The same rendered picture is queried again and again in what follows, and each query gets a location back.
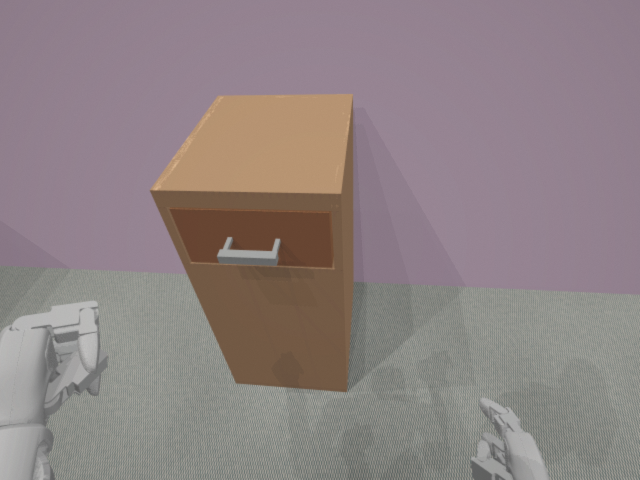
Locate left robot forearm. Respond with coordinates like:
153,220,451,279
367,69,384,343
0,423,55,480

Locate drawer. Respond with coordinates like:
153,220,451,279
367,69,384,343
169,207,334,268

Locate robot right hand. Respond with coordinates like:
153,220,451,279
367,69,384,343
471,398,550,480

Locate cabinet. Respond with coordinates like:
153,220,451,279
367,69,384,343
150,94,354,392

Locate handle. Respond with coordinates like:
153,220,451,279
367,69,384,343
217,237,281,266

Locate robot left hand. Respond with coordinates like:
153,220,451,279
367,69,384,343
0,301,108,427

